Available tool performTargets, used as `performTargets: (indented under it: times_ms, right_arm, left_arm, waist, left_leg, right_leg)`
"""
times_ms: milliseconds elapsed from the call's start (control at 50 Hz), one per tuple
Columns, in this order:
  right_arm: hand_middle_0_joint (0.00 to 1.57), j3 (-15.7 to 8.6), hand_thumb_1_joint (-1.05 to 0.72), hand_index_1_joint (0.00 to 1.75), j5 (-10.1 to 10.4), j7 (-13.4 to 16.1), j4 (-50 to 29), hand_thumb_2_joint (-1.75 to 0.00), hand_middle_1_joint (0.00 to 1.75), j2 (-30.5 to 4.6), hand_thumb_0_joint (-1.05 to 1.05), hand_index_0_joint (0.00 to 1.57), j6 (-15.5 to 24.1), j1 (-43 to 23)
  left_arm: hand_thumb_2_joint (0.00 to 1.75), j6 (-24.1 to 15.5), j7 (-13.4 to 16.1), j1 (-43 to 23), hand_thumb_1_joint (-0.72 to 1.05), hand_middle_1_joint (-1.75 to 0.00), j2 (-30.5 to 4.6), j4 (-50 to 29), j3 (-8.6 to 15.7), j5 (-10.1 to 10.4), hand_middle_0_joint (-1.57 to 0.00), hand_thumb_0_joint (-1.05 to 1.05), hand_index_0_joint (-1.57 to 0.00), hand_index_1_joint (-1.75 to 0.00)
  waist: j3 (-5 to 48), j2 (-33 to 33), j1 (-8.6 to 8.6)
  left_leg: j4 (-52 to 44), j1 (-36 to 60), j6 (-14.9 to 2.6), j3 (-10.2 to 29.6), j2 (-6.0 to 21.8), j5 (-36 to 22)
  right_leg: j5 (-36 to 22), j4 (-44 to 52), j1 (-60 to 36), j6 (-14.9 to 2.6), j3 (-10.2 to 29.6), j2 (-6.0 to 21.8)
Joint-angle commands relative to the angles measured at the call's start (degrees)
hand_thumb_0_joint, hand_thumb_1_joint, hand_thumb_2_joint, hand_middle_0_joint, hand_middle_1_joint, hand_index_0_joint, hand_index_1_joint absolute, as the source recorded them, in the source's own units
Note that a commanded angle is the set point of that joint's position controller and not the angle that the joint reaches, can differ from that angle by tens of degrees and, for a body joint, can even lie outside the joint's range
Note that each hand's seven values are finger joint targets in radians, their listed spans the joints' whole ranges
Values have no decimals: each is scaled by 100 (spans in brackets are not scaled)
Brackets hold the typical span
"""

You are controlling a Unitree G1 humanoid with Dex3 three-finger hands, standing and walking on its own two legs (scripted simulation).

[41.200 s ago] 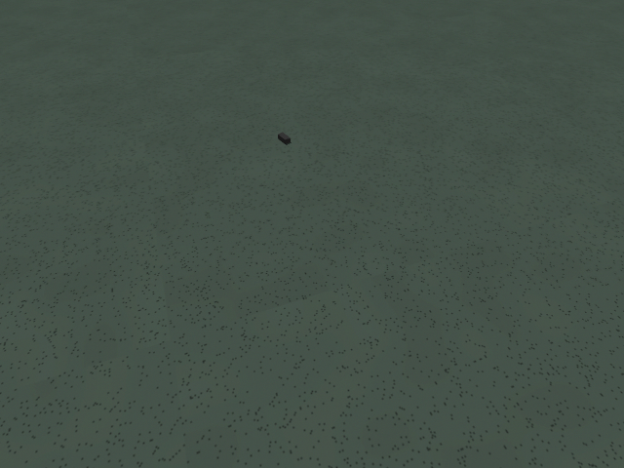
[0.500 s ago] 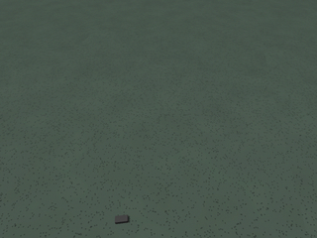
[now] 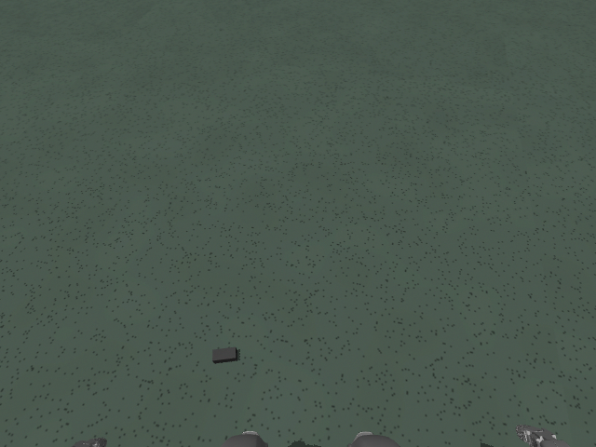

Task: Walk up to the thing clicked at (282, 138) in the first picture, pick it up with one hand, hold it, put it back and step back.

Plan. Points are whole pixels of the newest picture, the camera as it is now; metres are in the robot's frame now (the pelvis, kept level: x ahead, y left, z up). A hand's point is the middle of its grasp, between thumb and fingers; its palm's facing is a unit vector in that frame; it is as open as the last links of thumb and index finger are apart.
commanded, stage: step back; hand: left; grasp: from above
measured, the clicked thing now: (225, 355) +0.46 +0.28 -0.74
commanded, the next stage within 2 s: none
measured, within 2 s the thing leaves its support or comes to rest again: neither
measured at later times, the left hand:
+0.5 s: hand out of the picture -0.01 +0.31 -0.14, palm faces +0.05 -0.93 -0.36, open 7.4 cm
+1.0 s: hand out of the picture -0.11 +0.29 -0.12, palm faces -0.03 -0.91 -0.41, open 7.4 cm
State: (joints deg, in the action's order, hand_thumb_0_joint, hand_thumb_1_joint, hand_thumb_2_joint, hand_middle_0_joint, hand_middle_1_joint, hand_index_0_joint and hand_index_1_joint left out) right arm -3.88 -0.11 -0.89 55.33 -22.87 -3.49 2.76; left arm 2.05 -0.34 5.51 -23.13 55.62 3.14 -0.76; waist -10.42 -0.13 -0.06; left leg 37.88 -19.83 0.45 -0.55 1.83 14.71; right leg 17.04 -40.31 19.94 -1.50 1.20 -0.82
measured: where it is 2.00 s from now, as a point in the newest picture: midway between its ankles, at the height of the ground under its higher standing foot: outside the picture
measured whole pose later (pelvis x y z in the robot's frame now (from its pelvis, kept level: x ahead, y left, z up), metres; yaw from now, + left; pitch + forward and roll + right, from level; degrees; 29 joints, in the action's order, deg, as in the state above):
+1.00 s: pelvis -0.22 +0.03 +0.01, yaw -1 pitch -1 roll +1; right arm -2.2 0.6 1.2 50.3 -22.8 -3.0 7.7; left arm 1.7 0.8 8.9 -19.7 46.0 3.2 -2.0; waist -8.9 -1.2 1.3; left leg 61.0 -22.3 1.0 7.9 -5.8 29.5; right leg 13.8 -33.0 18.7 -0.1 4.3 0.1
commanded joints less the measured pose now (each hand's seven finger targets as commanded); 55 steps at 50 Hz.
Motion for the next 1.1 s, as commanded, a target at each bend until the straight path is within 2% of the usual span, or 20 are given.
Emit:
performTargets:
  times_ms: [0,40,100,240,300,340,380,400,420,480,620,680,720,760,780,800,880,1000,1060,1080]
  right_arm:
    - [20,-221,-90,30,-13,118,-744,-90,30,-888,0,20,-6,-295]
    - [20,-292,-90,30,-18,140,-563,-90,30,-1120,0,20,-28,335]
    - [20,-291,-90,30,124,109,-260,-90,30,-1139,0,20,3,996]
    - [20,-89,-90,30,-73,208,-593,-90,30,-1079,0,20,127,596]
    - [20,-135,-90,30,-133,184,-361,-90,30,-1055,0,20,143,1279]
    - [20,-219,-90,30,-198,157,-250,-90,30,-1096,0,20,176,1422]
    - [20,-395,-90,30,-307,98,-532,-90,30,-1984,0,20,176,861]
    - [20,-446,-90,30,-272,91,-651,-90,30,-2235,0,20,190,665]
    - [20,-391,-90,30,-246,147,-704,-90,30,-1942,0,20,244,324]
    - [20,-172,-90,30,-276,228,-864,-90,30,-1268,0,20,271,-100]
    - [20,-231,-90,30,-110,274,-816,-90,30,-1196,0,20,233,856]
    - [20,-260,-90,30,-72,233,-927,-90,30,-1312,0,20,154,589]
    - [20,-256,-90,30,20,211,-1007,-90,30,-1303,0,20,102,367]
    - [20,-136,-90,30,104,195,-1121,-90,30,-950,0,20,130,293]
    - [20,-149,-90,30,86,255,-1170,-90,30,-898,0,20,103,59]
    - [20,-244,-90,30,34,288,-1068,-90,30,-1081,0,20,64,118]
    - [20,-160,-90,30,63,257,-837,-90,30,-996,0,20,126,596]
    - [20,-92,-90,30,-20,323,-927,-90,30,-886,0,20,265,832]
    - [20,-201,-90,30,-135,300,-721,-90,30,-860,0,20,339,1271]
    - [20,-289,-90,30,-218,286,-752,-90,30,-1033,0,20,355,1145]
  left_arm:
    - [90,-139,60,310,90,-30,-1887,-481,497,-153,-20,0,-20,-30]
    - [90,-179,128,-187,90,-30,-1895,-791,524,-208,-20,0,-20,-30]
    - [90,-185,176,-744,90,-30,-1304,-954,439,-162,-20,0,-20,-30]
    - [90,-124,267,390,90,-30,-1256,-948,491,-139,-20,0,-20,-30]
    - [90,-42,243,54,90,-30,-1399,-1101,503,-67,-20,0,-20,-30]
    - [90,41,181,115,90,-30,-1245,-1151,409,-12,-20,0,-20,-30]
    - [90,10,203,-44,90,-30,-899,-1282,352,27,-20,0,-20,-30]
    - [90,-1,282,-445,90,-30,-1116,-1297,461,-103,-20,0,-20,-30]
    - [90,-5,268,-430,90,-30,-1158,-1204,471,-105,-20,0,-20,-30]
    - [90,33,219,477,90,-30,-926,-942,440,98,-20,0,-20,-30]
    - [90,-131,209,181,90,-30,-774,-1222,363,8,-20,0,-20,-30]
    - [90,-171,194,600,90,-30,-756,-1022,386,-12,-20,0,-20,-30]
    - [90,-233,203,972,90,-30,-782,-814,390,-86,-20,0,-20,-30]
    - [90,-285,204,878,90,-30,-1377,-867,532,-184,-20,0,-20,-30]
    - [90,-232,175,500,90,-30,-1861,-1043,599,-102,-20,0,-20,-30]
    - [90,-260,187,257,90,-30,-1845,-1231,601,-158,-20,0,-20,-30]
    - [90,-217,231,9,90,-30,-1152,-1434,480,-93,-20,0,-20,-30]
    - [90,-72,277,342,90,-30,-1113,-1573,481,-141,-20,0,-20,-30]
    - [90,61,204,130,90,-30,-1144,-1676,418,-12,-20,0,-20,-30]
    - [90,115,178,310,90,-30,-962,-1675,358,-13,-20,0,-20,-30]
  waist:
    - [761,1357,257]
    - [624,1130,50]
    - [869,767,-253]
    - [1609,949,377]
    - [1678,1331,3]
    - [1506,734,-97]
    - [1126,-1523,-74]
    - [958,-1640,-403]
    - [676,-1398,-196]
    - [698,-668,370]
    - [1218,-923,-288]
    - [1399,-1189,-151]
    - [1642,-846,46]
    - [1692,506,12]
    - [1355,1612,233]
    - [1029,1554,216]
    - [1023,733,-2]
    - [1492,1277,165]
    - [1518,1084,-91]
    - [1486,677,50]
  left_leg:
    - [2350,-753,-252,565,-962,1995]
    - [3353,-578,-204,1079,-796,1835]
    - [3434,-453,-70,1078,-835,1002]
    - [1130,-732,60,698,-400,1659]
    - [-482,306,-160,386,-218,988]
    - [-1517,1035,-230,322,-221,-261]
    - [-2201,919,-1097,2881,1712,-623]
    - [-2278,-45,-1765,3244,2067,-797]
    - [-2270,-408,-1804,2980,2071,-925]
    - [-1509,481,-1004,1125,923,-2503]
    - [-708,2463,-1372,1201,1106,-3288]
    - [-529,1997,-1206,1193,1074,-2865]
    - [-43,1633,-929,992,884,-2509]
    - [575,-163,-374,757,147,-503]
    - [1671,-303,-101,276,-625,1745]
    - [2701,-77,-26,835,-536,2306]
    - [3064,-552,-12,922,-932,1548]
    - [309,-521,51,555,-248,1385]
    - [-1779,592,-24,25,-371,-560]
    - [-1701,1149,-125,624,-47,-1038]
  right_leg:
    - [-321,2713,183,-1218,3093,2160]
    - [46,2701,674,-1522,3131,2272]
    - [36,2352,253,-891,1497,1288]
    - [-1660,1557,-1932,-1160,1556,1685]
    - [-2229,1161,-1383,-819,1206,1547]
    - [-1452,794,-523,-406,793,1094]
    - [1559,-929,1067,104,-161,-411]
    - [2037,-2082,673,195,698,-472]
    - [1681,-2777,511,137,936,-377]
    - [951,-3294,1092,-4,1024,-690]
    - [1153,-796,1043,340,518,-221]
    - [612,652,112,234,94,-82]
    - [-866,2052,-735,122,-70,-125]
    - [-2379,1609,-1713,-316,1672,987]
    - [-2743,1890,-742,-1414,2741,2067]
    - [-2818,1979,-26,-1731,3134,2403]
    - [-3271,1433,-717,-1015,1217,1240]
    - [-3512,815,-2051,-948,1205,1272]
    - [-2837,141,-1434,-557,883,945]
    - [-1829,-66,-567,-313,858,671]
